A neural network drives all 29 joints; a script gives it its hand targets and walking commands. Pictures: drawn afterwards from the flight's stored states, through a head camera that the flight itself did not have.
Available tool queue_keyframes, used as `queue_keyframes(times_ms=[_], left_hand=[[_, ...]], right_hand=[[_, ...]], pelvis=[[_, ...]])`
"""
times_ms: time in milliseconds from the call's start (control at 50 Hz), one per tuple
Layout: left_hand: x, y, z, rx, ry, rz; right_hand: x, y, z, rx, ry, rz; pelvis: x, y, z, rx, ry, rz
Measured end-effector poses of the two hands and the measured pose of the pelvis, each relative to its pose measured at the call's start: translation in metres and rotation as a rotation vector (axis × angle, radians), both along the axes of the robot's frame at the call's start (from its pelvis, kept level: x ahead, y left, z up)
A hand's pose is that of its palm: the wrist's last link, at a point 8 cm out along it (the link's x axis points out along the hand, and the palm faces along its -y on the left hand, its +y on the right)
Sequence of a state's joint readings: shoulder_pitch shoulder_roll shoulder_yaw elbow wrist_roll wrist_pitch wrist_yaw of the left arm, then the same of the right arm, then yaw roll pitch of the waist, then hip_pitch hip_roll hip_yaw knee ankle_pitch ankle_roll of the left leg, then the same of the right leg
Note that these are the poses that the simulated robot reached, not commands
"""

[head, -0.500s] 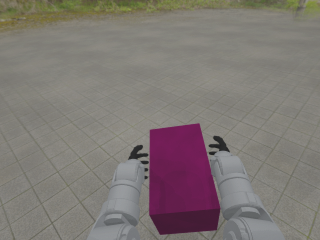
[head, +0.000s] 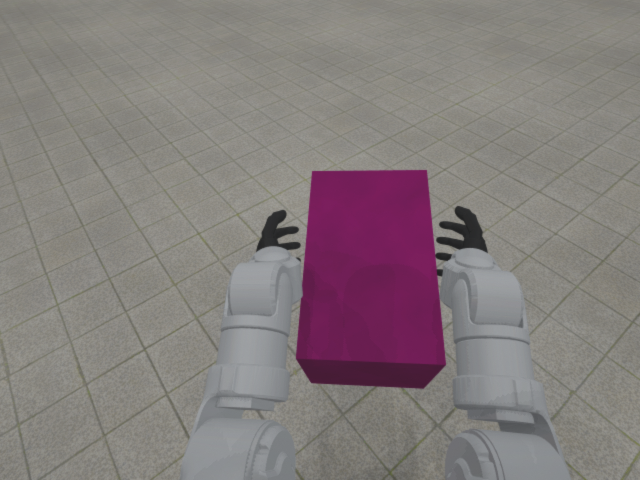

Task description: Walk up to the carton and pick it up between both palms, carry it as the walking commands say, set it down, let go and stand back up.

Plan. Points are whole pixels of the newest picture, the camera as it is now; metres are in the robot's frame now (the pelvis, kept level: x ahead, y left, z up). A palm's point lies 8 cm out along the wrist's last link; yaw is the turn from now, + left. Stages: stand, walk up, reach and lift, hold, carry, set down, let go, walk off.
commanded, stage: carry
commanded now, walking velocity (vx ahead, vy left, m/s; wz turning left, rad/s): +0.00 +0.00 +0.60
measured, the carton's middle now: (367, 279) +0.39 -0.02 +0.02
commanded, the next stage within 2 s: none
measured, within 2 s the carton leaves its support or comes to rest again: neither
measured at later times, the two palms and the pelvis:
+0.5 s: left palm (235, 299) +0.29 +0.14 +0.11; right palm (448, 286) +0.31 -0.11 +0.12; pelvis -0.02 +0.00 +0.00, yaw +2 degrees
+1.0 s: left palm (286, 332) +0.25 +0.07 +0.11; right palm (525, 364) +0.22 -0.17 +0.10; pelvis -0.06 +0.00 +0.01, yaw -7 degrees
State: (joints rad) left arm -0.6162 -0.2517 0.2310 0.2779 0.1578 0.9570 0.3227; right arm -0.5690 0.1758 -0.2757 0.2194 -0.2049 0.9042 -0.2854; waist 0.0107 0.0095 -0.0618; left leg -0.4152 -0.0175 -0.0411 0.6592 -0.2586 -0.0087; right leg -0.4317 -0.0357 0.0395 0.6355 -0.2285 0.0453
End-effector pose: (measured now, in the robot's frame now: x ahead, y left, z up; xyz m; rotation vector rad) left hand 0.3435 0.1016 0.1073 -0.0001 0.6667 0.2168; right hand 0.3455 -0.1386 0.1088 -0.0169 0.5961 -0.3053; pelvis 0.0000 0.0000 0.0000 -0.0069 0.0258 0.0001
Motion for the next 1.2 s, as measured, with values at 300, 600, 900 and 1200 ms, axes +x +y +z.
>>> queue_keyframes(times_ms=[300,600,900,1200], left_hand=[[-0.02,0.027,-0.005,-0.024,0.061,0.074],[-0.069,0.031,0.008,-0.049,0.015,0.02],[-0.094,-0.017,0.004,0.007,0.063,-0.106],[-0.077,0.003,0.003,-0.018,0.038,-0.227]], right_hand=[[-0.008,0.026,-0.011,0.057,0.092,0.026],[-0.06,0.027,0.017,-0.001,0.062,0.056],[-0.109,-0.023,-0.008,0.067,0.11,-0.027],[-0.12,0.001,0.007,0.017,0.069,-0.147]], pelvis=[[-0.001,0.0,0.005,-0.012,0.086,0.063],[-0.029,0.005,0.003,0.02,0.018,0.015],[-0.058,-0.007,0.0,0.053,0.001,-0.073],[-0.058,0.048,0.008,0.036,0.045,-0.194]])
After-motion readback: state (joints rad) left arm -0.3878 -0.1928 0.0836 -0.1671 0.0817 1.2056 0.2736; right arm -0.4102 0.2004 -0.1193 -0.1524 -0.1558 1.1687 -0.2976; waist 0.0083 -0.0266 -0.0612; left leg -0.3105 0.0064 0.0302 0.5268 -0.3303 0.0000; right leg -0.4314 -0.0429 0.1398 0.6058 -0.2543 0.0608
